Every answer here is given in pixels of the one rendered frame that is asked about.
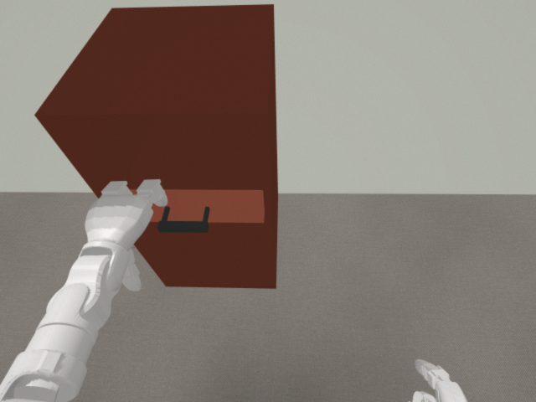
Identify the left robot hand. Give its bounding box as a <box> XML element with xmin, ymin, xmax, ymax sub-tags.
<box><xmin>85</xmin><ymin>179</ymin><xmax>168</xmax><ymax>291</ymax></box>

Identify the right robot hand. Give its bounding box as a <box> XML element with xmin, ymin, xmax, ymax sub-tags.
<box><xmin>409</xmin><ymin>359</ymin><xmax>467</xmax><ymax>402</ymax></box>

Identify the handle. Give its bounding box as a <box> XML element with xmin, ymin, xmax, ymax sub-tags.
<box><xmin>157</xmin><ymin>206</ymin><xmax>210</xmax><ymax>233</ymax></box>

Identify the cabinet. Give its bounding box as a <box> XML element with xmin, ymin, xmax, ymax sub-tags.
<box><xmin>35</xmin><ymin>4</ymin><xmax>278</xmax><ymax>289</ymax></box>

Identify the left robot forearm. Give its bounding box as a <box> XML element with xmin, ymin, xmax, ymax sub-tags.
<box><xmin>0</xmin><ymin>240</ymin><xmax>130</xmax><ymax>402</ymax></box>

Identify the drawer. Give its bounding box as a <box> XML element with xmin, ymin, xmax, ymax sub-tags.
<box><xmin>130</xmin><ymin>189</ymin><xmax>265</xmax><ymax>223</ymax></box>

